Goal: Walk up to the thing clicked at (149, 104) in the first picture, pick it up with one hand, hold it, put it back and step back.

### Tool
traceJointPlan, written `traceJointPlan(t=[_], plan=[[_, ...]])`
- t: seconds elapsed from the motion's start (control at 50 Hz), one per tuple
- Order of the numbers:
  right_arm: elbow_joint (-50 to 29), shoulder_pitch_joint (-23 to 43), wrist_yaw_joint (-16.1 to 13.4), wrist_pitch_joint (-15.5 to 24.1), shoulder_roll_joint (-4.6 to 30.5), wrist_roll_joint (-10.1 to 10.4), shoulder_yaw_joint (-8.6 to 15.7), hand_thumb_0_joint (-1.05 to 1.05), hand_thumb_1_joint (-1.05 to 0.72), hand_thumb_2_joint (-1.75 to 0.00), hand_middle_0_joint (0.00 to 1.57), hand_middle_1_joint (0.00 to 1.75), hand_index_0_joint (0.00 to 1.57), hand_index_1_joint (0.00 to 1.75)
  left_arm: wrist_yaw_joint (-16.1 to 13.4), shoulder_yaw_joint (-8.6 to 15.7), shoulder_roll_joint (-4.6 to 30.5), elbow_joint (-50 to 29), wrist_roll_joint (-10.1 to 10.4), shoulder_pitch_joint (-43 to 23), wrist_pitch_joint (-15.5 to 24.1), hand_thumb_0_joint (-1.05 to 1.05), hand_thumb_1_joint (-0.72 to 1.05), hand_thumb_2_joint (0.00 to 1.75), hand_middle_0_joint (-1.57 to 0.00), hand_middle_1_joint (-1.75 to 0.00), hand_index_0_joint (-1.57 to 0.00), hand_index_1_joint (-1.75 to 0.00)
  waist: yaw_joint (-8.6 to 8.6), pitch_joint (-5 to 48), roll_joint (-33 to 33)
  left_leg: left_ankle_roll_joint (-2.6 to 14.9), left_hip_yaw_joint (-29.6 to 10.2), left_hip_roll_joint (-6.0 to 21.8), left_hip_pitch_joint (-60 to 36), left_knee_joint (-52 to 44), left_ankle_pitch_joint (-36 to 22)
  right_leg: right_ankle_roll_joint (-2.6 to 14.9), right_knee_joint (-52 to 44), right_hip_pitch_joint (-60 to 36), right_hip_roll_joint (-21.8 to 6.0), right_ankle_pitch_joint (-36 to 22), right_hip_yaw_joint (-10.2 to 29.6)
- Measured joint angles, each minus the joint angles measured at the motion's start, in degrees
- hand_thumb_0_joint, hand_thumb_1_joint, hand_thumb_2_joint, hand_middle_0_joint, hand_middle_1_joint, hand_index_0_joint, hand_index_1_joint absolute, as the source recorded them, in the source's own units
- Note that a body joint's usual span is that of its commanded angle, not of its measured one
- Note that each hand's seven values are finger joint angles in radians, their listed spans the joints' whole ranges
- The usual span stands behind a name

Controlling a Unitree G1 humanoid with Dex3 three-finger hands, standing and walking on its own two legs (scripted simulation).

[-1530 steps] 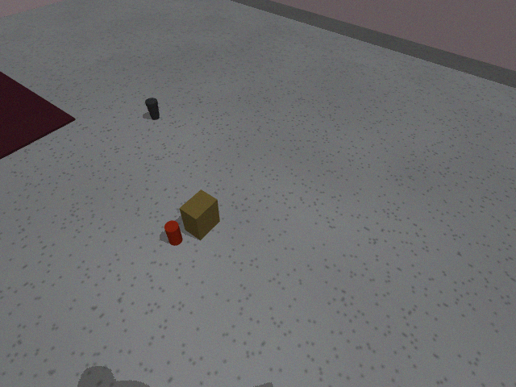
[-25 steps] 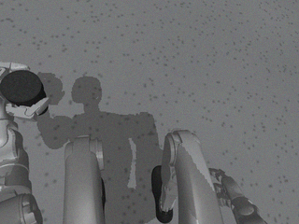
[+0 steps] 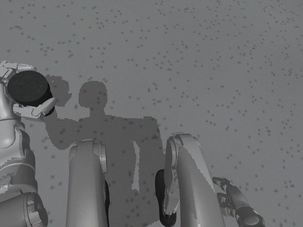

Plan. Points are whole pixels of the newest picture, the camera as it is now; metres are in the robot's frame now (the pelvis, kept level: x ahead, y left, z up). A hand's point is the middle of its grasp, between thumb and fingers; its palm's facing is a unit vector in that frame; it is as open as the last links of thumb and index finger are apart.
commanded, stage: lift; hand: left
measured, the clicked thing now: (37, 98) +0.43 +0.26 -0.06
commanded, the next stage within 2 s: none
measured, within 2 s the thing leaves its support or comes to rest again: neither
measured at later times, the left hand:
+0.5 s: hand (18, 83) +0.41 +0.24 +0.06, palm faces +0.19 -0.98 -0.02, open 10.3 cm
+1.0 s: hand out of the picture +0.39 +0.23 +0.25, palm faces +0.23 -0.97 -0.03, open 10.3 cm
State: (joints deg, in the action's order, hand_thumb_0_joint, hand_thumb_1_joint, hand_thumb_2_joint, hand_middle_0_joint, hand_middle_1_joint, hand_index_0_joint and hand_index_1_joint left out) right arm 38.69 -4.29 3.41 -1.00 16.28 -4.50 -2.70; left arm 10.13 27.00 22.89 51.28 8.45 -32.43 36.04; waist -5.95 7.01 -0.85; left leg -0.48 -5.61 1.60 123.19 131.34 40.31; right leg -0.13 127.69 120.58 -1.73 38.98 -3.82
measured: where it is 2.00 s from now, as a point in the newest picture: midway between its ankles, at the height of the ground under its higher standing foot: (134, 213)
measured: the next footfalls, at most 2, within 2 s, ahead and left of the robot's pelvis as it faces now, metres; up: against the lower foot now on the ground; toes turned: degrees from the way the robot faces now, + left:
none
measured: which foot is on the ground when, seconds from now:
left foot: down 0.00-1.00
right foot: down 0.00-1.00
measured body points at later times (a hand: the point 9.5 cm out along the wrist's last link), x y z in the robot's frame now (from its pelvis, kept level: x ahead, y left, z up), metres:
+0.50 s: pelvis +0.01 +0.00 +0.07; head +0.19 +0.03 +0.48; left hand +0.39 +0.30 +0.07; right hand +0.17 -0.26 -0.06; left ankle +0.08 +0.13 -0.34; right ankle +0.10 -0.12 -0.34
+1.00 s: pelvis +0.04 +0.01 +0.22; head +0.17 +0.04 +0.65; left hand +0.37 +0.28 +0.25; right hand +0.22 -0.23 +0.11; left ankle +0.08 +0.13 -0.34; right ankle +0.10 -0.12 -0.34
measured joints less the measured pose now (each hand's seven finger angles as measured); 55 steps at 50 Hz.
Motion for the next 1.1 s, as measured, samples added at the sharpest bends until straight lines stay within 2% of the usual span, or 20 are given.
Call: traceJointPlan(t=[0.18,0.48,0.64,0.84,0.94,1.1], plan=[[-0.13,-0.87,-0.48,-0.04,-0.23,1.00,1.11,0.01,-0.93,-0.90,0.21,0.30,0.20,0.30,1.45,-1.31,-0.79,-3.97,-0.34,2.45,-1.81,0.05,-0.45,1.13,-0.79,-1.10,-0.68,-1.13,0.37,0.78,0.43,0.03,0.62,0.01,-1.31,-1.81,-0.22,0.02,-1.40,-1.01,-0.05,-0.07,0.47],[-2.43,-1.85,-2.41,1.10,-0.37,4.10,2.48,0.01,-0.92,-0.90,0.21,0.30,0.20,0.30,1.00,-4.78,-3.77,-15.58,3.09,8.72,-8.35,0.05,-0.45,1.13,-0.79,-1.10,-0.69,-1.12,2.32,3.57,1.59,-0.12,1.51,0.29,-9.70,-11.28,-0.51,0.22,-10.30,-8.93,0.01,-0.22,0.73],[-3.80,-1.72,-3.49,1.45,-0.81,5.48,3.19,0.01,-0.92,-0.90,0.21,0.30,0.20,0.30,-1.87,-7.45,-6.10,-25.27,3.25,13.59,-13.05,0.05,-0.44,1.14,-0.79,-1.10,-0.68,-1.12,3.17,3.80,1.74,0.07,1.97,0.59,-17.18,-18.40,-0.86,-0.01,-17.54,-16.39,0.23,-0.71,0.76],[-5.23,-2.74,-4.97,1.71,-2.08,6.98,3.30,0.01,-0.91,-0.90,0.21,0.30,0.20,0.30,-6.76,-12.12,-7.79,-36.83,3.18,22.14,-19.12,0.05,-0.44,1.13,-0.78,-1.11,-0.68,-1.13,4.06,4.02,2.26,0.36,2.54,0.69,-30.87,-30.02,-1.96,-0.46,-29.51,-30.32,0.31,-1.97,0.70],[-5.20,-3.52,-5.81,2.63,-2.79,7.19,2.84,0.01,-0.91,-0.90,0.21,0.30,0.20,0.30,-8.42,-14.08,-8.19,-38.54,2.76,24.60,-20.81,0.05,-0.44,1.13,-0.78,-1.11,-0.68,-1.13,4.06,3.81,2.18,0.43,2.74,0.68,-38.81,-36.68,-3.00,-0.56,-36.26,-38.34,0.33,-2.99,0.56],[-4.63,-5.17,-6.13,3.98,-3.08,6.70,2.59,0.01,-0.91,-0.90,0.21,0.30,0.20,0.30,-9.41,-15.43,-8.27,-35.99,1.99,24.04,-20.80,0.05,-0.44,1.13,-0.78,-1.10,-0.68,-1.12,3.64,3.01,1.67,0.41,2.89,0.75,-49.83,-45.64,-4.62,-0.64,-45.55,-49.56,0.48,-4.77,0.31]])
